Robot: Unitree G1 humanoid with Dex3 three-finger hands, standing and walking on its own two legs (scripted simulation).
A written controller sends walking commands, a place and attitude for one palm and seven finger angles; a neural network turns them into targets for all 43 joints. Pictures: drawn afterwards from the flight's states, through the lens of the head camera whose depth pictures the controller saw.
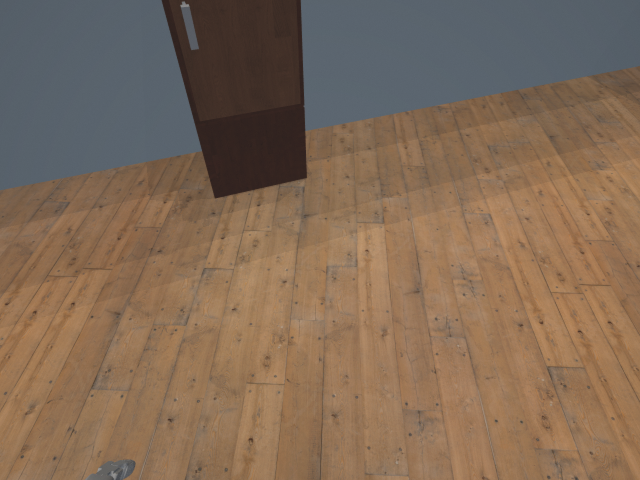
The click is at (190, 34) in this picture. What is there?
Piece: cupboard door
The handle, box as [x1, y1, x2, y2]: [180, 1, 198, 49]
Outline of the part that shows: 184,1 180,5 191,49 198,48 189,6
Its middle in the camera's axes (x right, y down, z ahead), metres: -0.44 -0.71 +1.28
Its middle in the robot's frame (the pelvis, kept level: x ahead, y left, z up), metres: +1.42 +0.50 +0.02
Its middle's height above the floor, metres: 0.78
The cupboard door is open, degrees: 0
